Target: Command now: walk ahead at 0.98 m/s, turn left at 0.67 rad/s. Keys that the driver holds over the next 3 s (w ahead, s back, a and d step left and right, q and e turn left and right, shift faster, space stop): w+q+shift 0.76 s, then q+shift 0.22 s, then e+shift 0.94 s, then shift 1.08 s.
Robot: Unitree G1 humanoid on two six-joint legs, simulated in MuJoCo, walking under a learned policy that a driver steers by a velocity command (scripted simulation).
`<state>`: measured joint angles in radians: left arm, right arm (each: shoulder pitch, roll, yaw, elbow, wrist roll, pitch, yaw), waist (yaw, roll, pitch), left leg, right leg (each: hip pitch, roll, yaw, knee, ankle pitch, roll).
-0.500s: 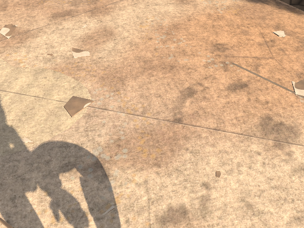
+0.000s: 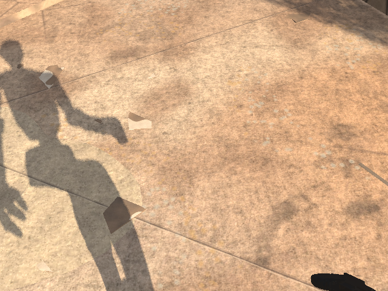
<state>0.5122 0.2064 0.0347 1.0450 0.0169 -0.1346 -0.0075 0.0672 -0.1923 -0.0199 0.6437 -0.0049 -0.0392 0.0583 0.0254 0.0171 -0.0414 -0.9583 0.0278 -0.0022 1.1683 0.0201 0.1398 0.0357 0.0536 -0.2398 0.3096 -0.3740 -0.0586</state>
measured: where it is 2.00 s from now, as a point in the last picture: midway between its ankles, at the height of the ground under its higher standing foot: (126, 147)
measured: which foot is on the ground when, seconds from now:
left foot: up 0.00-0.14, down 0.16-0.52, up 0.54-0.94, down 0.96-1.00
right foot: down 0.00-0.12, up 0.14-0.52, down 0.54-0.92, up 0.94-1.00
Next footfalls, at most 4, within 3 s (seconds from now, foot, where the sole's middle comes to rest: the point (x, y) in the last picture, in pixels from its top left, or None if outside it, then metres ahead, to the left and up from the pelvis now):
0.16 left None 0.32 0.03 -0.76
0.54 right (222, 218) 0.80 -0.05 -0.76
0.96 left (124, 179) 0.97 0.35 -0.77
1.50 right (147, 137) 1.22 0.29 -0.77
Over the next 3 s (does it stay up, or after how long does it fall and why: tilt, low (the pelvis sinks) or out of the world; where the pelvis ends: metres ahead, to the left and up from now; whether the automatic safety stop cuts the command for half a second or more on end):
stays up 1.14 0.33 0.01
